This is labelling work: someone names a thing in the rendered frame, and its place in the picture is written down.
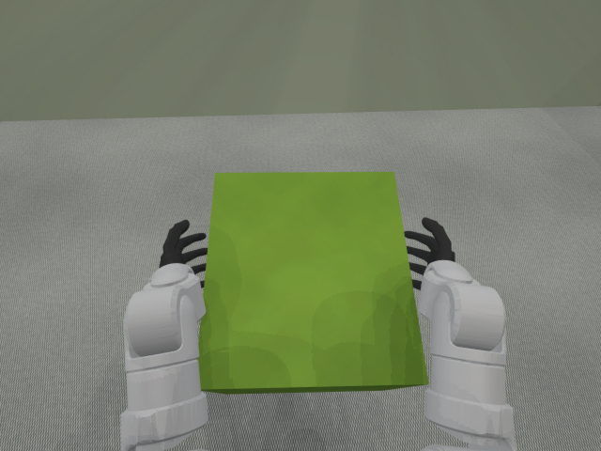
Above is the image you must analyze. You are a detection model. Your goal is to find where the carton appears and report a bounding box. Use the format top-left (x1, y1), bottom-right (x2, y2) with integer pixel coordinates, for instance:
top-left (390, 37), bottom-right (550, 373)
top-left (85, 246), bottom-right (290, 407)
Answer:
top-left (197, 172), bottom-right (429, 395)

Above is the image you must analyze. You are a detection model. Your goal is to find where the robot right hand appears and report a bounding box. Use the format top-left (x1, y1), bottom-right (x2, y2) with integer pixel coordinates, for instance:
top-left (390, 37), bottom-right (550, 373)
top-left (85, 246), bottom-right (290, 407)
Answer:
top-left (404, 217), bottom-right (455, 290)

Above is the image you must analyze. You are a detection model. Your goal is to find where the right robot forearm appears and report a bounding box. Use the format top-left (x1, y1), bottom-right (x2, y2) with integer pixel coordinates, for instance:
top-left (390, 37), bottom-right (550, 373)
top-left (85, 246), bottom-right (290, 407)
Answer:
top-left (417, 260), bottom-right (516, 451)

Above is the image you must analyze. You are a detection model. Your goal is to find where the robot left hand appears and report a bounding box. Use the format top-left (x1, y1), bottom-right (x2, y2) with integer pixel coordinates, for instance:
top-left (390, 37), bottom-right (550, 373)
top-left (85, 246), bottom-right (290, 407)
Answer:
top-left (159, 220), bottom-right (208, 288)

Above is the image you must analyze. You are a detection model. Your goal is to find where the left robot forearm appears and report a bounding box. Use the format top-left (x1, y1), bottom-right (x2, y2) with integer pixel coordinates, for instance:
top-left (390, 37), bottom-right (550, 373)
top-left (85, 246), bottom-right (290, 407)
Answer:
top-left (120, 263), bottom-right (208, 451)

